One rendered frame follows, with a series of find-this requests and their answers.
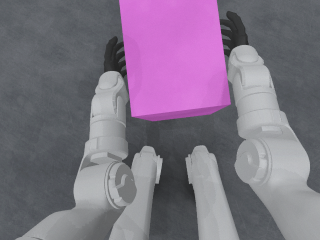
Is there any left robot shin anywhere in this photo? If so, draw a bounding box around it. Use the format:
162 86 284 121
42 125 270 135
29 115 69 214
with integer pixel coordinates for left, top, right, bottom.
131 146 157 169

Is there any left robot hand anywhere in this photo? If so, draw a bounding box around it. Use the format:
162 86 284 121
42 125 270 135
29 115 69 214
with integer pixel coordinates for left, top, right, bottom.
103 36 127 78

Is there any right robot upper arm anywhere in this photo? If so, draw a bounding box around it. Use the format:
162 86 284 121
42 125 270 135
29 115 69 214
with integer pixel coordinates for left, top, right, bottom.
234 136 320 240

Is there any right robot forearm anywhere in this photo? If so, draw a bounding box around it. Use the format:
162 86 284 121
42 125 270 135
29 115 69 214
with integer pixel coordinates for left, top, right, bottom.
227 45 310 171

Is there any left robot thigh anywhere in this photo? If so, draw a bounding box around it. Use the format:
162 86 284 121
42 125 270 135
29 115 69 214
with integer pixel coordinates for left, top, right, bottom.
109 150 163 240

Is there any left robot forearm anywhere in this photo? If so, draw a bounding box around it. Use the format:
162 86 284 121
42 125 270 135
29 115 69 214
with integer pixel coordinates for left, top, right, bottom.
73 71 129 194

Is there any carton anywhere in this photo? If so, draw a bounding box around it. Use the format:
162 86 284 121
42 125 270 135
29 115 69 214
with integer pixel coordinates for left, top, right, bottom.
119 0 231 122

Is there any left robot upper arm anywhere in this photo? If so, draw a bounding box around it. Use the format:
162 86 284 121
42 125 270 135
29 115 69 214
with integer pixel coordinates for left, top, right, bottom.
15 161 137 240

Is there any right robot hand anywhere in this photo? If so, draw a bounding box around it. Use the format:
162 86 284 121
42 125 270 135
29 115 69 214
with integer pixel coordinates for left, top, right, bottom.
219 11 249 57

